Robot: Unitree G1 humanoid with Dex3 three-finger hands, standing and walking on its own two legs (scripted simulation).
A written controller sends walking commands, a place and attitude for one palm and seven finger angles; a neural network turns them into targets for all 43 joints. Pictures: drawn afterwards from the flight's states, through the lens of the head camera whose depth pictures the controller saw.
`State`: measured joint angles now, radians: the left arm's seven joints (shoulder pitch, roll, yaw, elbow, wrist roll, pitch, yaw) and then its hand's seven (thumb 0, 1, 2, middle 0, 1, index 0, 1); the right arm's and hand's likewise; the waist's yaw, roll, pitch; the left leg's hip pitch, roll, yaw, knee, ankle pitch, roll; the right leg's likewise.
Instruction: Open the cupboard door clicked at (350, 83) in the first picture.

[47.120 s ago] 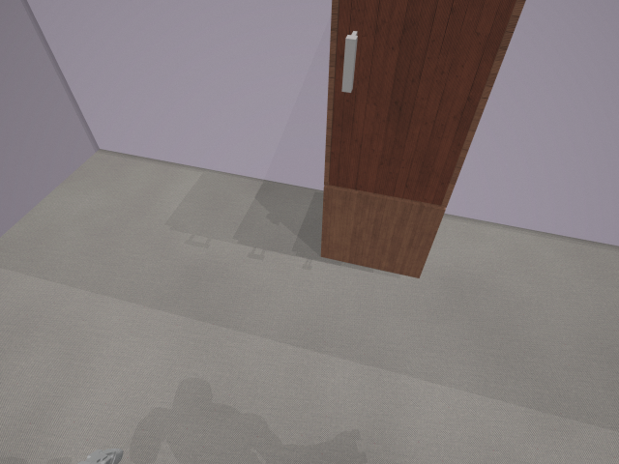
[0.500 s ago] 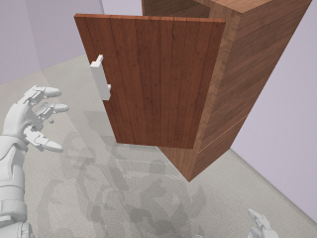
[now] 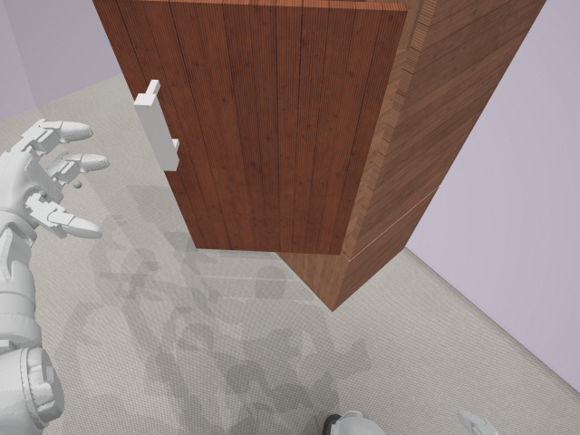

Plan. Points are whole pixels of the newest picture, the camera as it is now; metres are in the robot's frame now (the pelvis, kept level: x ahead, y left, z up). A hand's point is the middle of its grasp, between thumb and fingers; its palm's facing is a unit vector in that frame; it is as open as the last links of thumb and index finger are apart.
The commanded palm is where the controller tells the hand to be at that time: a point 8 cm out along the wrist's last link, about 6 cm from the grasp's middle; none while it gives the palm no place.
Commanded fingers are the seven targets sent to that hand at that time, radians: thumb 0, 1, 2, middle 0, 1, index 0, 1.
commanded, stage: move the hooked fingers beside the handle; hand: left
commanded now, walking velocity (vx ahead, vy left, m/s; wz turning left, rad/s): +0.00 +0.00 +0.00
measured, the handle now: (162, 126) +0.53 +0.20 +0.10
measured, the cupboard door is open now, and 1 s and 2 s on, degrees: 47 47 47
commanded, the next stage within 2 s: slide the fingers in behind the handle in 1.52 s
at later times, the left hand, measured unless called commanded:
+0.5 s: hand (92, 153) +0.46 +0.28 +0.12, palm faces -0.06 -1.00 +0.00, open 14.0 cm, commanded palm +0.44 +0.33 +0.11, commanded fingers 0.00 -0.50 0.30 -0.30 -1.20 -0.30 -1.20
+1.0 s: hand (99, 147) +0.48 +0.28 +0.11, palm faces -0.05 -1.00 -0.01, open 14.0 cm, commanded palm +0.46 +0.32 +0.11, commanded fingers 0.00 -0.50 0.30 -0.30 -1.20 -0.30 -1.20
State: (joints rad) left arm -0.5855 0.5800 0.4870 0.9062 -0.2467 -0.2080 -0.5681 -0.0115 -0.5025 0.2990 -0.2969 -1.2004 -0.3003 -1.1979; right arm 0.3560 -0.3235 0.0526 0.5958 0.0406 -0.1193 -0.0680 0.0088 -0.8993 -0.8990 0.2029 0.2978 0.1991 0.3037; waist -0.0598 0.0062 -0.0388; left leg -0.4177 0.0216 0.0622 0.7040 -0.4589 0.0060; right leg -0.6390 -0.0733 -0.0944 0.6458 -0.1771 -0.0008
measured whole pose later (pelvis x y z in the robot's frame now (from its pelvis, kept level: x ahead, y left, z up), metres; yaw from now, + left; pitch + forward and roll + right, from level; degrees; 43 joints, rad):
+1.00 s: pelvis +0.01 +0.01 -0.01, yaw -1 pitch +16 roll -2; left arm -0.81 0.68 0.51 1.12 -0.17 -0.26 -0.55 -0.01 -0.50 0.30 -0.30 -1.20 -0.30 -1.20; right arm 0.41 -0.31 0.05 0.57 0.02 0.07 -0.03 0.00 -0.90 -0.90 0.20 0.30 0.20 0.30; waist -0.13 0.01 -0.06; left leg -0.55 0.03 0.07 0.77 -0.50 0.02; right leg -0.76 -0.06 -0.09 0.66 -0.19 0.02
